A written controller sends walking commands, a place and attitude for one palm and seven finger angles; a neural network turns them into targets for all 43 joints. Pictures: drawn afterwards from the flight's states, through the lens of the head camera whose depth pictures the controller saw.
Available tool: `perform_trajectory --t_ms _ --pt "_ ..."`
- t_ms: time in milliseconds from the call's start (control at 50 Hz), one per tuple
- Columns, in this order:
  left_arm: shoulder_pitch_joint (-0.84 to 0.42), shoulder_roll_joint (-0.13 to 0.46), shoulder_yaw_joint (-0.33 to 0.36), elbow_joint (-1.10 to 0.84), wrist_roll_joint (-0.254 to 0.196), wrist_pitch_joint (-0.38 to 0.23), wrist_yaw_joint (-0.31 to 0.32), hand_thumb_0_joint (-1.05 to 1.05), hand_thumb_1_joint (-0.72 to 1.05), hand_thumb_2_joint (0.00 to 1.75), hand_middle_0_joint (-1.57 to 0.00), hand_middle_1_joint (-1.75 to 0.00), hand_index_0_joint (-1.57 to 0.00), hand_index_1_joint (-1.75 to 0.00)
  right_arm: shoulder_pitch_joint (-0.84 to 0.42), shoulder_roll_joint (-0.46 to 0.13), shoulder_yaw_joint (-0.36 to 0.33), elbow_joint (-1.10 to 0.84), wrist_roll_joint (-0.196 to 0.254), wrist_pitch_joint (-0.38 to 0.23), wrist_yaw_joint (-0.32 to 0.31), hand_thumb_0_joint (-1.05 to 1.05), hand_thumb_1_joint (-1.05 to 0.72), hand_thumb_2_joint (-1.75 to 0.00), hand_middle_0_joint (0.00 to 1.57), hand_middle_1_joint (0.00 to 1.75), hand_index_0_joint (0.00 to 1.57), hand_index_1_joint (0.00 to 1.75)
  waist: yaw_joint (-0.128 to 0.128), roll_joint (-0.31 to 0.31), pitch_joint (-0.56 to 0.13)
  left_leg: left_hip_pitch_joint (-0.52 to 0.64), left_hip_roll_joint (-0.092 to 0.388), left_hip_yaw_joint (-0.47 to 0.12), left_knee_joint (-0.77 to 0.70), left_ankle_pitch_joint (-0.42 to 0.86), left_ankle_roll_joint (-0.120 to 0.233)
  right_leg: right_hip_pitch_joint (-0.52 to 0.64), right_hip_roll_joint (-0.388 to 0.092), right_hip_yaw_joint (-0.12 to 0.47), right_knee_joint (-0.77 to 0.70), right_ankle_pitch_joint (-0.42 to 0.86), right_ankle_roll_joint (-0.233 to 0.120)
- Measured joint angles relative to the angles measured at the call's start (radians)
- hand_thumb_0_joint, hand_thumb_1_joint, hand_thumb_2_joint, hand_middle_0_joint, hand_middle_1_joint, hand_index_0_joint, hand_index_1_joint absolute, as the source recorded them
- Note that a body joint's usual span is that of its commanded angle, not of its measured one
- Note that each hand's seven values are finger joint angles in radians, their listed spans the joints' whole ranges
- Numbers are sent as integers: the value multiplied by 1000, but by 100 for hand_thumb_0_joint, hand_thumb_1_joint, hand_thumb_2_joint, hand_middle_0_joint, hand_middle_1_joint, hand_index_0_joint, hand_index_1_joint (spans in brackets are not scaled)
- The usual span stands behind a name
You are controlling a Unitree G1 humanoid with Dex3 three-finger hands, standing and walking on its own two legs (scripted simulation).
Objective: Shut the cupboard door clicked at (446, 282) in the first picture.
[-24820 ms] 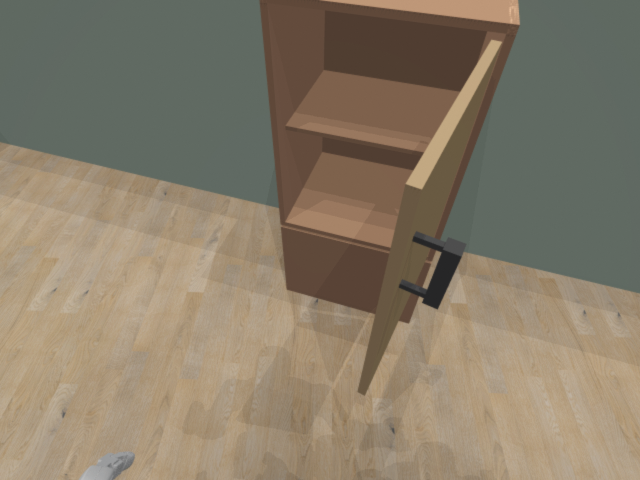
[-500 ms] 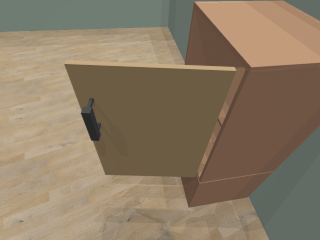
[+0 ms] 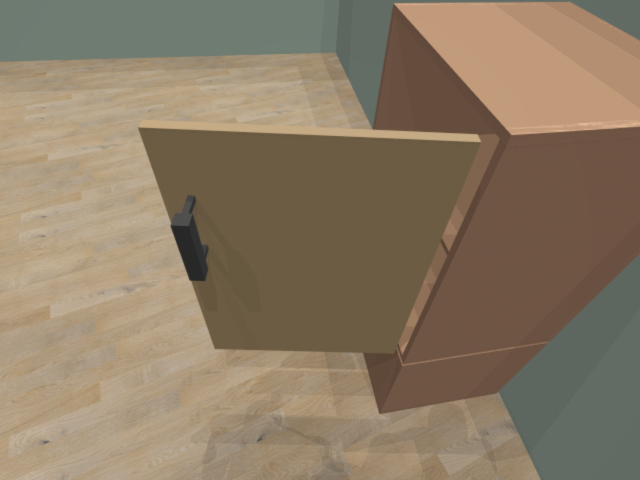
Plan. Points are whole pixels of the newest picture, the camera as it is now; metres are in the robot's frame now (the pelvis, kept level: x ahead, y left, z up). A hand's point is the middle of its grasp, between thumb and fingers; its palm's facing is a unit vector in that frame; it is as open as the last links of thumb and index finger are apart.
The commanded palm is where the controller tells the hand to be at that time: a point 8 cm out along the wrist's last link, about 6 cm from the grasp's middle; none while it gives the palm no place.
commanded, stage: raise the hand and make a fist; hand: left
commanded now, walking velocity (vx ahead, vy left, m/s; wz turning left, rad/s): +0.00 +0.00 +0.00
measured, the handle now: (194, 238) +0.43 +0.22 +0.04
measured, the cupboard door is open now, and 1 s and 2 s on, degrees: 80 80 80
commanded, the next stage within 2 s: bring the fist close to the handle in 1.94 s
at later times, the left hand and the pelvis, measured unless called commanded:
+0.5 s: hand out of the picture +0.12 +0.16 -0.08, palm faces +0.15 -0.99 -0.04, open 5.9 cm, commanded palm +0.12 +0.21 -0.04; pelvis -0.03 -0.04 -0.09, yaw +4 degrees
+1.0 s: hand (178, 419) +0.18 +0.18 +0.01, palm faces +0.13 -0.99 -0.06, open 3.6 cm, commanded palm +0.15 +0.21 +0.00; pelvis +0.00 -0.04 -0.08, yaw +4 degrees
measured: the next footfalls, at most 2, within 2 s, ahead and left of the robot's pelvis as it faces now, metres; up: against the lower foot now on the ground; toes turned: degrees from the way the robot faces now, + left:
none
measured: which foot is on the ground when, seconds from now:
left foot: down 0.00-1.00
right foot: down 0.00-1.00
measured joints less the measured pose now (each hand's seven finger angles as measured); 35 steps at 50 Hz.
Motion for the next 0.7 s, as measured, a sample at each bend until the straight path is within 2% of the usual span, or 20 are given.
perform_trajectory --t_ms 40,60,80,120,160,200,240,280,320,360,380,420,500,540,580,640,660,700 --pt "-4 -2 -3 3 5 -4 5 1 91 90 -20 -30 -20 -30 2 -5 2 -7 0 2 1 1 -91 -90 20 29 20 30 -2 7 -1 -13 4 -4 16 -4 0 -4 3 -4 0 1 1" --pt "44 0 30 -168 -19 71 -2 1 91 90 -20 -30 -20 -30 15 -9 10 -51 1 -11 -12 1 -92 -90 20 29 20 30 -12 5 10 -23 4 -9 35 -10 0 -10 2 -10 14 -3 1" --pt "108 23 37 -377 -43 133 19 3 93 90 -21 -30 -21 -30 44 -15 19 -101 11 -57 -33 2 -92 -89 20 29 20 30 -10 -1 12 -28 3 -8 46 -15 -1 -21 1 -9 39 -14 -11" --pt "190 77 37 -667 -97 74 66 5 96 90 -21 -31 -21 -30 88 -36 25 -161 30 -170 -52 2 -93 -89 20 30 20 30 -6 -7 -17 -38 -5 -6 58 -22 -7 -52 -3 -3 95 -54 -40" --pt "178 99 30 -846 -133 38 101 5 96 90 -22 -32 -22 -31 100 -72 18 -218 48 -238 -48 2 -93 -89 20 29 20 30 -23 13 -41 -65 -16 -23 94 -32 -5 -68 -12 -14 129 -62 -42" --pt "111 83 27 -940 -143 -34 103 5 96 90 -23 -34 -23 -33 78 -116 4 -277 46 -282 -39 2 -92 -90 20 29 20 30 -48 52 -56 -118 -18 -45 159 -51 -2 -98 -17 -36 165 -77 -21" --pt "33 55 38 -967 -152 -152 68 4 95 90 -25 -36 -25 -36 35 -142 -13 -335 34 -307 -22 2 -92 -90 20 29 20 30 -65 71 -84 -207 -17 -52 237 -75 -8 -183 -18 -41 239 -105 -17" --pt "-19 27 57 -969 -183 -292 -14 3 94 90 -28 -39 -28 -38 -12 -140 -31 -392 20 -317 -1 2 -92 -90 20 29 20 30 -65 52 -119 -312 -10 -41 324 -103 -17 -299 -14 -28 339 -136 -22" --pt "-30 7 73 -958 -221 -427 -134 2 93 90 -31 -42 -31 -42 -48 -127 -45 -452 11 -307 25 2 -91 -90 20 29 20 30 -56 13 -140 -405 3 -31 415 -137 -23 -400 -4 -16 438 -168 -29" --pt "-5 2 87 -945 -235 -514 -237 2 92 90 -34 -46 -34 -45 -70 -119 -53 -519 9 -285 43 2 -91 -90 20 29 20 30 -45 -26 -148 -484 15 -33 506 -174 -26 -481 6 -17 530 -205 -37" --pt "20 6 93 -943 -231 -527 -268 1 92 90 -36 -48 -36 -47 -77 -119 -58 -552 11 -273 47 2 -91 -90 20 29 20 30 -38 -41 -149 -520 20 -37 549 -192 -30 -515 9 -21 571 -224 -41" --pt "85 28 104 -955 -222 -506 -287 1 91 90 -40 -51 -40 -51 -90 -125 -65 -610 15 -250 47 1 -91 -90 20 29 20 30 -18 -56 -143 -579 28 -53 623 -224 -42 -567 15 -36 640 -257 -53" --pt "227 89 135 -1051 -227 -445 -233 2 90 90 -47 -59 -47 -59 -113 -139 -67 -670 16 -236 29 1 -91 -90 20 29 20 30 26 -28 -135 -670 38 -102 729 -270 -59 -630 24 -84 718 -303 -73" --pt "267 114 158 -1135 -250 -471 -213 3 90 90 -51 -63 -51 -63 -123 -140 -56 -667 15 -247 14 1 -90 -90 20 29 20 30 47 -2 -143 -707 42 -128 767 -285 -66 -651 29 -109 740 -318 -81" --pt "262 120 172 -1206 -286 -527 -225 3 90 90 -54 -67 -54 -67 -137 -138 -38 -647 15 -261 1 1 -90 -90 20 29 20 30 64 29 -149 -737 44 -150 798 -297 -70 -668 34 -129 756 -329 -86" --pt "174 104 160 -1264 -329 -569 -299 3 90 90 -60 -73 -59 -73 -157 -127 -5 -616 23 -272 -19 1 -90 -90 20 29 20 30 73 73 -150 -767 48 -166 830 -310 -72 -689 38 -145 776 -339 -89" --pt "135 99 152 -1265 -332 -554 -330 3 90 90 -61 -75 -61 -75 -158 -118 5 -610 28 -267 -24 1 -90 -90 20 29 20 30 72 81 -152 -773 49 -164 833 -311 -73 -696 39 -143 779 -340 -89" --pt "64 100 136 -1241 -325 -472 -388 2 90 90 -65 -79 -65 -79 -150 -95 19 -604 40 -247 -33 1 -90 -90 20 30 20 30 63 87 -154 -774 52 -152 823 -310 -73 -707 41 -130 778 -338 -88"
